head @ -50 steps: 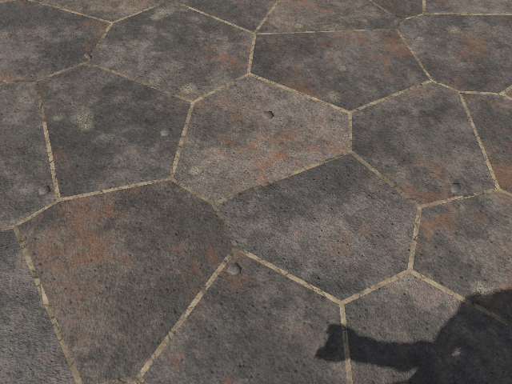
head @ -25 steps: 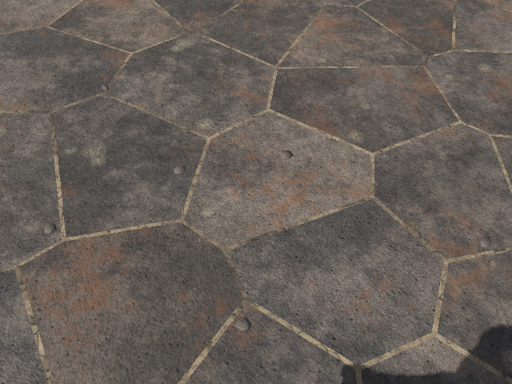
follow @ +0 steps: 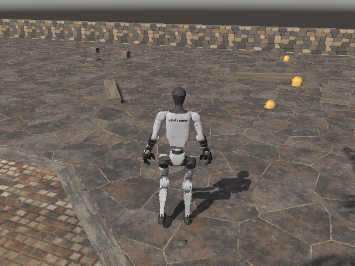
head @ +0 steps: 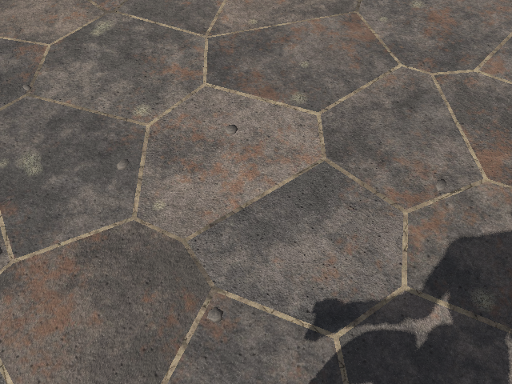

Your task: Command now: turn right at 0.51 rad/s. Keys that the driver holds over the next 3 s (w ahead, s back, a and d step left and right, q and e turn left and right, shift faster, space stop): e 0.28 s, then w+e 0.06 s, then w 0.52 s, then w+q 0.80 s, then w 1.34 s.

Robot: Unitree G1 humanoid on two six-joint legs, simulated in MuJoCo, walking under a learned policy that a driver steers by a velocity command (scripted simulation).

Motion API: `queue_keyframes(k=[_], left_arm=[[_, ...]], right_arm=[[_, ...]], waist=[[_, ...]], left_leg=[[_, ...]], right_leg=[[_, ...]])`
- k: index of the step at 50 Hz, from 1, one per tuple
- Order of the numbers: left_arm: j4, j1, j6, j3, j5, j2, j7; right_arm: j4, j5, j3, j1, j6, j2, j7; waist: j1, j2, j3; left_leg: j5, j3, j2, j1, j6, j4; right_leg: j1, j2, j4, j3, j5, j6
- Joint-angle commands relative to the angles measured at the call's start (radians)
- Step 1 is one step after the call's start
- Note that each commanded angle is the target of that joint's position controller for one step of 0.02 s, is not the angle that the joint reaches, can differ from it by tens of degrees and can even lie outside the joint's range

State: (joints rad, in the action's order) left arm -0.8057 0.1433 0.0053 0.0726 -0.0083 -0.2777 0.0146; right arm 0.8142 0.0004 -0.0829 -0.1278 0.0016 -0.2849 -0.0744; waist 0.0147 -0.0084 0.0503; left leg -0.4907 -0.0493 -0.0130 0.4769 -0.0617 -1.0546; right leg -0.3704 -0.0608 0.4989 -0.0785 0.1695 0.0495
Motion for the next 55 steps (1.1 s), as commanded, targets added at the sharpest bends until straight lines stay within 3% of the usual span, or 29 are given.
queue_keyframes(k=[1, 6, 8, 9, 10, 11, 12, 13, 14, 16, 19, 21, 24, 27, 29, 30, 31, 32, 33, 34, 35, 36, 38, 41, 45, 50, 53, 54, 55], left_arm=[[0.067, -0.015, 0.006, 0.044, -0.001, -0.171, 0.022], [0.088, -0.047, 0.026, 0.052, -0.008, -0.18, 0.027], [0.101, -0.074, 0.037, 0.051, -0.02, -0.174, 0.032], [0.102, -0.058, 0.041, 0.046, -0.025, -0.156, 0.035], [0.105, -0.023, 0.042, 0.033, -0.018, -0.103, 0.035], [0.134, -0.017, 0.029, 0.037, -0.019, -0.097, 0.033], [0.125, -0.008, 0.018, 0.06, -0.002, -0.178, 0.028], [0.099, 0.025, 0.021, 0.076, -0.01, -0.211, 0.024], [0.07, 0.059, 0.033, 0.076, -0.009, -0.191, 0.027], [0.072, 0.064, 0.045, 0.067, -0.003, -0.154, 0.021], [0.126, -0.036, 0.026, 0.046, -0.01, -0.114, 0.005], [0.138, -0.059, 0.009, 0.033, -0.007, -0.091, 0.0], [0.132, -0.053, -0.015, 0.013, -0.005, -0.063, -0.015], [0.125, -0.051, -0.031, 0.009, -0.011, -0.077, -0.029], [0.101, 0.008, -0.04, 0.01, -0.018, -0.078, -0.035], [0.07, 0.073, -0.041, 0.015, -0.02, -0.084, -0.034], [0.036, 0.173, -0.039, 0.028, -0.026, -0.11, -0.027], [0.011, 0.306, -0.04, 0.046, -0.022, -0.169, -0.015], [0.022, 0.351, -0.042, 0.07, -0.014, -0.306, -0.015], [0.022, 0.332, -0.061, 0.054, -0.003, -0.235, -0.022], [0.036, 0.271, -0.075, 0.032, -0.001, -0.172, -0.025], [0.047, 0.216, -0.083, 0.019, 0.003, -0.133, -0.028], [0.06, 0.155, -0.083, 0.005, 0.004, -0.101, -0.028], [0.051, 0.179, -0.085, 0.009, 0.007, -0.115, -0.018], [0.026, 0.227, -0.089, 0.012, 0.003, -0.139, -0.004], [-0.017, 0.277, -0.088, 0.019, -0.004, -0.151, -0.003], [-0.011, 0.262, -0.069, 0.029, 0.007, -0.186, 0.007], [-0.004, 0.253, -0.057, 0.03, 0.013, -0.194, 0.013], [0.007, 0.253, -0.05, 0.025, 0.015, -0.19, 0.022]], right_arm=[[-0.047, 0.007, -0.012, -0.033, -0.019, -0.06, 0.004], [-0.045, 0.015, -0.012, -0.044, -0.027, -0.084, 0.031], [-0.029, 0.015, -0.017, -0.094, -0.034, -0.088, 0.044], [-0.021, 0.01, -0.026, -0.12, -0.034, -0.111, 0.046], [-0.025, -0.011, -0.041, -0.147, -0.029, -0.18, 0.041], [-0.05, -0.049, -0.051, -0.086, -0.021, -0.244, 0.041], [-0.085, -0.069, -0.038, -0.026, -0.028, -0.194, 0.039], [-0.106, -0.054, -0.022, 0.047, -0.031, -0.137, 0.034], [-0.117, -0.034, -0.016, 0.085, -0.032, -0.112, 0.03], [-0.111, -0.006, -0.008, 0.048, -0.032, -0.102, 0.019], [-0.079, -0.005, -0.01, -0.084, -0.034, -0.118, 0.009], [-0.06, -0.003, -0.017, -0.135, -0.043, -0.139, 0.014], [-0.051, 0.007, -0.026, -0.13, -0.058, -0.167, 0.033], [-0.035, 0.024, -0.035, -0.148, -0.065, -0.189, 0.056], [-0.027, 0.04, -0.035, -0.134, -0.059, -0.191, 0.069], [-0.023, 0.041, -0.028, -0.134, -0.057, -0.171, 0.074], [-0.017, 0.031, -0.011, -0.134, -0.059, -0.125, 0.079], [-0.035, 0.008, 0.016, -0.098, -0.067, -0.046, 0.089], [-0.106, 0.001, 0.026, -0.078, -0.092, -0.014, 0.089], [-0.112, 0.03, 0.002, -0.034, -0.109, -0.108, 0.084], [-0.113, 0.049, -0.008, -0.026, -0.115, -0.142, 0.089], [-0.094, 0.043, -0.007, -0.039, -0.116, -0.134, 0.09], [-0.084, 0.014, -0.008, -0.044, -0.112, -0.123, 0.096], [-0.087, 0.006, 0.005, -0.026, -0.103, -0.079, 0.103], [-0.132, 0.017, 0.033, 0.106, -0.101, -0.028, 0.114], [-0.183, 0.029, 0.038, 0.199, -0.099, -0.048, 0.145], [-0.18, 0.023, 0.016, 0.117, -0.092, -0.097, 0.151], [-0.154, 0.023, -0.004, 0.003, -0.087, -0.133, 0.146], [-0.122, 0.025, -0.028, -0.137, -0.08, -0.177, 0.134]], waist=[[-0.011, 0.125, -0.165], [-0.013, 0.181, -0.151], [-0.051, 0.173, -0.139], [-0.059, 0.146, -0.135], [-0.042, -0.017, -0.151], [-0.006, -0.264, -0.105], [0.001, -0.216, -0.092], [0.031, -0.153, -0.075], [0.041, -0.121, -0.061], [0.014, -0.133, -0.061], [-0.065, -0.147, -0.047], [-0.086, -0.142, -0.045], [-0.078, -0.152, -0.028], [-0.075, -0.16, 0.004], [-0.028, -0.138, 0.004], [0.006, -0.115, -0.01], [0.052, -0.084, -0.053], [0.112, 0.07, -0.119], [0.098, 0.302, -0.156], [0.119, 0.193, -0.11], [0.085, 0.177, -0.028], [0.058, 0.16, 0.002], [0.018, 0.133, 0.035], [0.009, 0.093, 0.018], [0.047, 0.097, 0.043], [0.051, 0.071, 0.072], [-0.01, 0.112, -0.035], [-0.071, 0.123, -0.114], [-0.143, 0.1, -0.192]], left_leg=[[0.059, -0.026, -0.007, 0.014, -0.014, 0.166], [0.144, -0.027, -0.038, -0.14, -0.01, 0.412], [0.258, -0.006, -0.04, -0.248, 0.015, 0.594], [0.31, -0.019, 0.001, -0.335, 0.039, 0.678], [0.283, -0.205, 0.205, -0.44, 0.112, 0.751], [0.362, -0.46, 0.387, -0.362, 0.264, 0.819], [0.354, -0.477, 0.435, -0.287, 0.331, 0.831], [0.346, -0.36, 0.37, -0.263, 0.294, 0.813], [0.326, -0.256, 0.298, -0.267, 0.245, 0.796], [0.197, -0.178, 0.26, -0.314, 0.218, 0.821], [0.034, -0.174, 0.261, -0.418, 0.233, 0.88], [0.024, -0.177, 0.279, -0.465, 0.244, 0.897], [0.068, -0.115, 0.279, -0.393, 0.243, 0.917], [0.076, -0.085, 0.279, -0.306, 0.257, 0.907], [0.057, -0.074, 0.281, -0.245, 0.254, 0.863], [0.062, -0.056, 0.264, -0.186, 0.24, 0.809], [0.096, -0.014, 0.233, -0.102, 0.207, 0.71], [0.104, 0.097, 0.142, 0.041, 0.134, 0.393], [-0.066, 0.136, 0.022, 0.334, 0.083, 0.086], [-0.088, 0.029, 0.067, 0.433, 0.086, -0.086], [0.018, 0.003, 0.114, 0.476, 0.11, -0.117], [0.113, 0.006, 0.138, 0.457, 0.114, -0.104], [0.245, 0.002, 0.166, 0.387, 0.098, -0.017], [0.393, 0.038, 0.145, 0.338, 0.058, 0.098], [0.588, 0.087, 0.093, 0.202, 0.053, 0.385], [0.583, 0.066, 0.062, 0.19, 0.124, 0.519], [0.446, 0.117, -0.017, 0.045, 0.176, 0.499], [0.414, 0.146, -0.06, -0.098, 0.2, 0.496], [0.434, 0.117, -0.06, -0.34, 0.231, 0.509]], right_leg=[[0.197, 0.215, -0.165, -0.294, -0.213, 0.178], [0.133, 0.205, -0.189, -0.374, -0.091, 0.158], [0.086, 0.171, -0.159, -0.38, -0.04, 0.117], [0.027, 0.129, -0.12, -0.356, 0.039, 0.075], [-0.102, 0.042, 0.077, -0.254, 0.239, 0.015], [-0.255, -0.105, 0.302, -0.083, 0.432, -0.034], [-0.25, -0.021, 0.508, -0.109, 0.421, -0.06], [-0.235, -0.008, 0.594, -0.102, 0.345, -0.068], [-0.24, -0.005, 0.647, -0.082, 0.28, -0.085], [-0.298, 0.024, 0.719, -0.036, 0.173, -0.112], [-0.366, 0.058, 0.596, 0.014, 0.124, -0.133], [-0.351, 0.071, 0.478, 0.018, 0.133, -0.132], [-0.198, 0.091, 0.282, 0.078, 0.15, -0.098], [-0.047, 0.081, 0.135, 0.129, 0.177, -0.058], [0.096, 0.066, -0.012, 0.152, 0.09, -0.022], [0.218, 0.045, -0.066, 0.165, 0.059, -0.008], [0.381, 0.052, -0.081, 0.135, 0.067, 0.012], [0.56, 0.219, -0.156, -0.097, 0.14, 0.059], [0.68, 0.445, -0.237, -0.504, 0.257, 0.214], [0.599, 0.473, -0.298, -0.586, 0.411, 0.286], [0.545, 0.426, -0.318, -0.494, 0.454, 0.249], [0.492, 0.374, -0.329, -0.398, 0.379, 0.213], [0.395, 0.313, -0.36, -0.251, 0.148, 0.169], [0.355, 0.268, -0.376, -0.114, -0.131, 0.164], [0.277, 0.23, -0.41, 0.019, -0.185, 0.136], [0.42, 0.305, -0.384, 0.082, -0.253, 0.11], [0.524, 0.313, -0.187, 0.131, -0.757, 0.071], [0.523, 0.293, -0.016, 0.162, -0.919, 0.052], [0.389, 0.262, 0.213, 0.193, -0.896, 0.016]])
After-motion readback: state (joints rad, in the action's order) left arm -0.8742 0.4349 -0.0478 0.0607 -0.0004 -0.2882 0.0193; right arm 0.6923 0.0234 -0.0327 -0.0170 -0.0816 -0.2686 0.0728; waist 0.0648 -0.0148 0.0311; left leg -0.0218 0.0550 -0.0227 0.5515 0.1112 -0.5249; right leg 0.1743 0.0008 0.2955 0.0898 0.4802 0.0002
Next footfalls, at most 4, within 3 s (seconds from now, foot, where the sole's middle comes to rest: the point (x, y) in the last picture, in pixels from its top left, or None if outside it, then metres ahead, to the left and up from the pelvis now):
0.20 left None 0.07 0.14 -0.77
0.64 right None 0.04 -0.14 -0.77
1.10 left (296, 373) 0.46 -0.04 -0.77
1.58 right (378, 286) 0.70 -0.28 -0.77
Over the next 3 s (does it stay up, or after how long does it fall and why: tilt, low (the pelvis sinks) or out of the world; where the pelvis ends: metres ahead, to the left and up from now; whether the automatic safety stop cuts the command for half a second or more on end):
stays up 1.29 -0.04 0.01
